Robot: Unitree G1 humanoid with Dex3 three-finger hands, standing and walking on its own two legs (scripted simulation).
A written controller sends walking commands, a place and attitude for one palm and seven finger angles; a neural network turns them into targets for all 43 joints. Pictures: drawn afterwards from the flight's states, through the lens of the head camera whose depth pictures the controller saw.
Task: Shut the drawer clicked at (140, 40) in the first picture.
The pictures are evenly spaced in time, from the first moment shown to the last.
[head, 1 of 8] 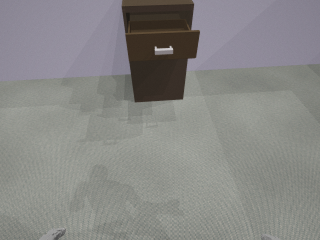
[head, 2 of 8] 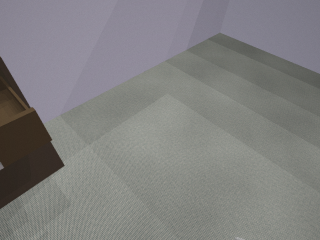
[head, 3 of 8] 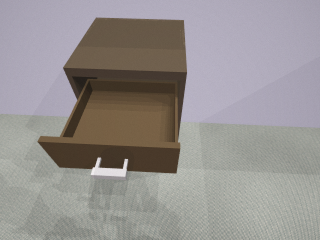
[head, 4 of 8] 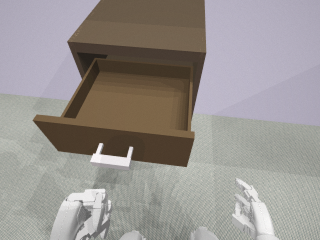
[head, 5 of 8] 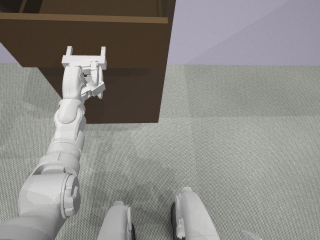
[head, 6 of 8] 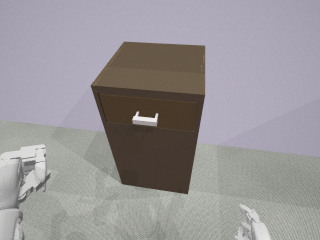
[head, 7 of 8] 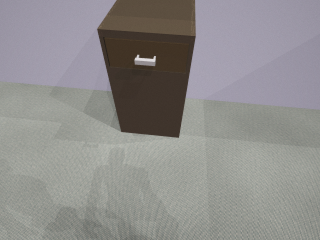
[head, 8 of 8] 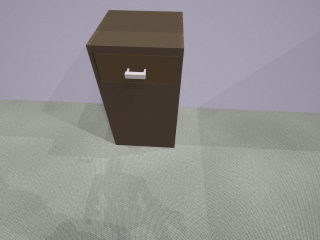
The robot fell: no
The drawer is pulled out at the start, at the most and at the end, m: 0.30 0.30 0.00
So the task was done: yes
